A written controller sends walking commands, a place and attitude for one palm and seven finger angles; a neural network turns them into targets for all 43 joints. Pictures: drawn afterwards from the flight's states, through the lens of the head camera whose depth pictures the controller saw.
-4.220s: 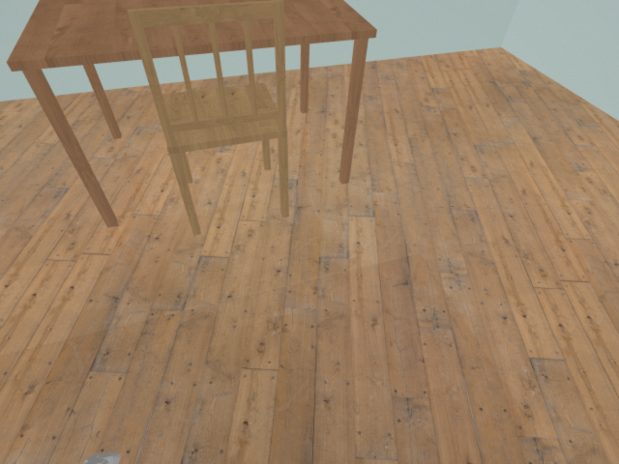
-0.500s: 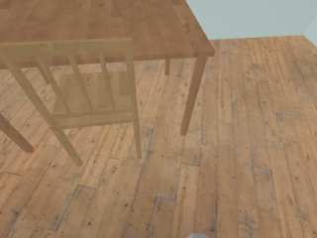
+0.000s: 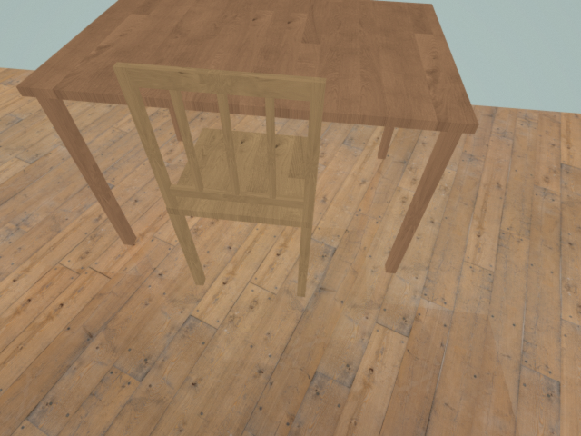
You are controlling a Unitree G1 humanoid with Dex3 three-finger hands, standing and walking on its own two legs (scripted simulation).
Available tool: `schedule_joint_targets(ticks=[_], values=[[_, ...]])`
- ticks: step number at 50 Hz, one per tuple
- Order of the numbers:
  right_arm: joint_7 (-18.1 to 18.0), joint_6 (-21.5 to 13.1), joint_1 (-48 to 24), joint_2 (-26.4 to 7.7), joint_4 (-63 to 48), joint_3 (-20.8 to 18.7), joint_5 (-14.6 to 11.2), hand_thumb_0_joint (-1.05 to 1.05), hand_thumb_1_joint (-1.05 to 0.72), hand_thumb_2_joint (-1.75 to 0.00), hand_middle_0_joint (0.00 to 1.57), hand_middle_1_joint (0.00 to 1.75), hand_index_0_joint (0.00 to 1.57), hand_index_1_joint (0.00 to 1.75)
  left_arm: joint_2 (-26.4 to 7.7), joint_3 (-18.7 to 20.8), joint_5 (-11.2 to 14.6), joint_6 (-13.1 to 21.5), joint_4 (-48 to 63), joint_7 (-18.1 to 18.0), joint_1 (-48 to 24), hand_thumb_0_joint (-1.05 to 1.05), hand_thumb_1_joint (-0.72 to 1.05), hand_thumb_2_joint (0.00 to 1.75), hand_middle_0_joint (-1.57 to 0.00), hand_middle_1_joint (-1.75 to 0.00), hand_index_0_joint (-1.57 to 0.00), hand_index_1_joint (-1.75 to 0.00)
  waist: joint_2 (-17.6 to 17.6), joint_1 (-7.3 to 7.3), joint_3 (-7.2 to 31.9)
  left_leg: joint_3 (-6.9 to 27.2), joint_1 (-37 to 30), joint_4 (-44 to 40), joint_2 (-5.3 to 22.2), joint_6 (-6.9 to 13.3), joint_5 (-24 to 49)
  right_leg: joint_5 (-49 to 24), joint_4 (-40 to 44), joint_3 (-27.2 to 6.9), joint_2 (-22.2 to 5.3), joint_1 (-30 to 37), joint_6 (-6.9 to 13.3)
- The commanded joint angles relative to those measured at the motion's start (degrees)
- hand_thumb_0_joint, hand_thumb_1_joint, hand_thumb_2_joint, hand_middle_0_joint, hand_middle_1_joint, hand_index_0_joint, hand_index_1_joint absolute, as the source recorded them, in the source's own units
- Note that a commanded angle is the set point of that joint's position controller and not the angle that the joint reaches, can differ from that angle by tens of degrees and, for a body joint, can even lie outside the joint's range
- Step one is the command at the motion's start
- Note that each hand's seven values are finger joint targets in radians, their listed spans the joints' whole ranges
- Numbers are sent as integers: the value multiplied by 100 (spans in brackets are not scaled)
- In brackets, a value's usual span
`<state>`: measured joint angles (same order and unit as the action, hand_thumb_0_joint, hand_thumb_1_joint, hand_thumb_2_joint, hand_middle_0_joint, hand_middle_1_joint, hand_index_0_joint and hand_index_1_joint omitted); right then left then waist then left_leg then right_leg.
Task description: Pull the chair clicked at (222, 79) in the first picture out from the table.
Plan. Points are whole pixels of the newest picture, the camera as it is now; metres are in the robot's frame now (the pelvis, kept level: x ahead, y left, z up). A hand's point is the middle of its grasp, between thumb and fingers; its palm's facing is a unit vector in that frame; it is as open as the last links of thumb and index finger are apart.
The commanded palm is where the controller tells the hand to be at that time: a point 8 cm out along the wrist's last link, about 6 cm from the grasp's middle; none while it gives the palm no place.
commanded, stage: take the last steps up to it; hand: left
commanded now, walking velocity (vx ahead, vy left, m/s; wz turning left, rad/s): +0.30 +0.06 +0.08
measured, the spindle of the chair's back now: (229, 149) +0.72 +0.22 -0.08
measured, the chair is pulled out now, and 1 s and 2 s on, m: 0.00 0.00 0.00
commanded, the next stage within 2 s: come to a stop and stand still in 0.70 s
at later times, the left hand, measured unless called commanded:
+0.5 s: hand (192, 378) +0.23 +0.20 -0.18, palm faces +0.00 -0.98 -0.22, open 7.4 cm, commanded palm none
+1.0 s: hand (188, 368) +0.25 +0.21 -0.19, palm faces +0.10 -0.98 -0.16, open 7.4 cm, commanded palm none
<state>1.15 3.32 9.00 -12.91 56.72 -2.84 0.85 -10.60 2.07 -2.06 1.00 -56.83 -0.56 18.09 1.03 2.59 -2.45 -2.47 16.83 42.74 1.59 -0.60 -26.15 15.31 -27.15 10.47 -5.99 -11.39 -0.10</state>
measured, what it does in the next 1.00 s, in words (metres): walks ahead: left foot, then right foot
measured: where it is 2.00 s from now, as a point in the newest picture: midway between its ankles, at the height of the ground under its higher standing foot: outside the picture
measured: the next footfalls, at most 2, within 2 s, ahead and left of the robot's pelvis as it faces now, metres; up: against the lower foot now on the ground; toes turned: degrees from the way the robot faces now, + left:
left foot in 0.06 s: +0.01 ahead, +0.13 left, +0.00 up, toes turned +5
right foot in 0.48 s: +0.25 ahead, -0.08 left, +0.00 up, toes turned -6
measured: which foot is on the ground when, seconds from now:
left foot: up 0.00-0.04, down 0.06-0.50, up 0.52-0.88, down 0.90-1.00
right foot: down 0.00-0.06, up 0.08-0.46, down 0.48-0.96, up 0.98-1.00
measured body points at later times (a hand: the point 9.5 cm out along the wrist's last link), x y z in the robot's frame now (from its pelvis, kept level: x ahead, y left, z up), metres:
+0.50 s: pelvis +0.13 +0.01 -0.02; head +0.16 -0.01 +0.43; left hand +0.23 +0.25 -0.16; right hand +0.04 -0.19 -0.18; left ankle -0.02 +0.13 -0.73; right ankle +0.22 -0.07 -0.74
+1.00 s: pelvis +0.27 +0.04 -0.01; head +0.28 +0.07 +0.44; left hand +0.24 +0.26 -0.18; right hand +0.36 -0.17 -0.15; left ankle +0.31 +0.15 -0.74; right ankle +0.21 -0.07 -0.74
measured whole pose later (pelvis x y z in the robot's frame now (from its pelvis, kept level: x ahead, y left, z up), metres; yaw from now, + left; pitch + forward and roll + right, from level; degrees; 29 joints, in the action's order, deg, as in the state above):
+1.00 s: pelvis +0.27 +0.04 -0.01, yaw +1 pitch -1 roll +0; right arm -1.7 -1.2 8.0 -7.6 60.9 0.1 0.5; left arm -9.6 1.1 -0.5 -0.2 -63.9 -2.4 17.4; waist 3.0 2.7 -2.5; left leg -5.6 16.4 29.8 2.3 1.0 -12.2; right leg 22.2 -30.6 5.7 -2.5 -7.5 -1.0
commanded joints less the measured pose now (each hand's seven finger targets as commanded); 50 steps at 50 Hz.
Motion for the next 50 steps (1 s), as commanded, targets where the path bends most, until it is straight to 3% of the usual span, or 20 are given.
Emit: schedule_joint_targets(ticks=[1, 2, 3, 4, 6, 10, 19, 22, 23, 24, 25, 26, 29, 32, 40, 43, 44, 46, 48, 50], values=[[-15, -349, 559, -280, -225, -34, 28, 0, -90, -90, 20, 30, 20, 30, -1180, 319, 75, 4, 86, -3, -33, 0, 90, 90, -20, -30, -20, -30, 468, -359, 110, -397, -1297, -1939, -143, 141, 766, 1155, 728, -953, -969, -720, 459], [-73, -388, 973, -628, -114, -104, 51, 0, -90, -90, 20, 30, 20, 30, -908, 259, 111, -34, 168, 39, -102, 0, 90, 90, -20, -30, -20, -30, -487, -550, 133, 511, -2055, -2374, 439, 362, 254, 1417, -198, -554, -515, -1617, 185], [-114, -388, 1442, -1180, -30, -217, 114, 0, -90, -90, 20, 30, 20, 30, -501, 168, 114, -45, 376, 96, -288, 0, 90, 90, -20, -30, -20, -30, -2035, -750, -34, 2303, -2260, -3118, 1702, 895, -561, 1659, -1747, 122, 196, -2655, -94], [-151, -371, 1629, -1281, -9, -219, 70, 0, -90, -90, 20, 30, 20, 30, -582, 133, 47, -14, 609, 100, -721, 0, 90, 90, -20, -30, -20, -30, -1552, -837, -327, 2801, -1866, -3450, 2085, 1306, -835, 1773, -2496, -375, 121, -3013, -14], [-225, -454, 1253, -842, -6, -96, 57, 0, -90, -90, 20, 30, 20, 30, -625, 170, 42, 9, 462, 142, -866, 0, 90, 90, -20, -30, -20, -30, -1260, -651, -647, 2272, -1376, -3518, 1714, 1286, -512, 1094, -3318, -797, -63, -3072, 42], [-259, -651, 1036, -519, 36, 34, 2, 0, -90, -90, 20, 30, 20, 30, -489, 125, 69, 2, 80, 190, -307, 0, 90, 90, -20, -30, -20, -30, -650, -246, -396, 1041, -1424, -3300, 1167, 1145, 2245, 159, -3308, -729, -100, -2531, -102], [-284, -706, 1707, -397, 614, -3, 59, 0, -90, -90, 20, 30, 20, 30, -301, 90, 114, 47, 400, 170, -1211, 0, 90, 90, -20, -30, -20, -30, -748, -462, -619, 616, -1602, -2875, 1252, 1117, 3557, 87, -1362, -433, 126, -1907, 66], [-294, -693, 1577, -438, 686, 7, 26, 0, -90, -90, 20, 30, 20, 30, -395, 175, 97, 113, 114, 142, -253, 0, 90, 90, -20, -30, -20, -30, -490, 40, -230, 301, -1123, -1777, 1005, 873, 4262, -355, -605, -209, 514, -202, 255], [-274, -722, 1543, -409, 679, 7, -24, 0, -90, -90, 20, 30, 20, 30, -614, 252, 72, 181, -120, 113, 547, 0, 90, 90, -20, -30, -20, -30, -163, 393, 213, 93, -673, -694, 725, 684, 4062, -641, -302, -532, 340, 939, 380], [-216, -747, 1772, -133, 572, 23, -87, 0, -90, -90, 20, 30, 20, 30, -1161, 386, 31, 254, -298, 35, 1220, 0, 90, 90, -20, -30, -20, -30, 1052, 528, 837, -286, 616, 939, 92, 413, 2136, -800, 187, -2359, -989, 2264, 883], [-226, -751, 1905, -105, 472, 8, -87, 0, -90, -90, 20, 30, 20, 30, -1497, 439, 131, 235, -368, 21, 1481, 0, 90, 90, -20, -30, -20, -30, 1493, 405, 1188, -135, 1132, 2497, -308, 354, -589, -926, 1056, -3941, -2048, 2233, 1455], [-219, -690, 1456, -127, 446, -14, -72, 0, -90, -90, 20, 30, 20, 30, -1376, 433, 177, 217, -266, 5, 990, 0, 90, 90, -20, -30, -20, -30, 1096, 403, 844, 383, 1334, 3104, -30, 389, -478, 22, 1400, -4028, -2017, 1531, 1511], [-156, -570, 1196, 177, 441, 3, 25, 0, -90, -90, 20, 30, 20, 30, -580, 215, 136, 251, -24, -62, -121, 0, 90, 90, -20, -30, -20, -30, -53, -149, -116, 425, 1249, 2753, 444, 291, 665, -478, 1531, -2277, -1358, -137, 1110], [-150, -429, 1528, 324, 531, 29, 59, 0, -90, -90, 20, 30, 20, 30, -368, 148, 89, 320, -57, -70, -227, 0, 90, 90, -20, -30, -20, -30, 366, -446, -38, 158, 896, 1941, 468, 72, 872, -1570, 1568, -1301, -1025, -518, 970], [-63, -485, 573, 221, 134, 38, 22, 0, -90, -90, 20, 30, 20, 30, -685, 189, 71, 267, -222, -43, 1, 0, 90, 90, -20, -30, -20, -30, 628, -196, -28, -161, 692, -131, 297, -15, 1088, -1849, 1392, -1142, -974, 101, 980], [-161, -534, 663, 230, 284, 145, 11, 0, -90, -90, 20, 30, 20, 30, -523, 106, 123, 153, -342, -104, -74, 0, 90, 90, -20, -30, -20, -30, 486, -295, 128, -154, -421, -1554, 130, -73, 1972, -2505, 663, -811, -510, 134, 605], [-182, -577, 802, 118, 378, 140, 9, 0, -90, -90, 20, 30, 20, 30, -398, 58, 123, 114, -399, -122, 41, 0, 90, 90, -20, -30, -20, -30, 213, -299, 190, -14, -903, -1860, 294, -54, 3071, -2201, 282, -772, -289, -5, 388], [-256, -568, 898, -411, 403, 94, 12, 0, -90, -90, 20, 30, 20, 30, -127, -39, 174, 17, -484, -213, 442, 0, 90, 90, -20, -30, -20, -30, -773, -206, 507, 727, -1433, -1791, 1372, 412, 5554, -92, -9, -650, 138, -185, 24], [-379, -487, 547, -477, 398, 96, -44, 0, -90, -90, 20, 30, 20, 30, -240, -56, 198, -117, -606, -235, 537, 0, 90, 90, -20, -30, -20, -30, -1434, -164, 437, 1004, -1210, -2163, 1664, 743, 6268, 793, -504, -554, 242, -91, -146], [-460, -421, 508, -549, 378, 25, -35, 0, -90, -90, 20, 30, 20, 30, -416, -13, 172, -233, -529, -221, 418, 0, 90, 90, -20, -30, -20, -30, -1307, -213, 206, 1085, -1166, -2312, 1831, 998, 6777, 1511, -1462, -825, 245, -505, -123]])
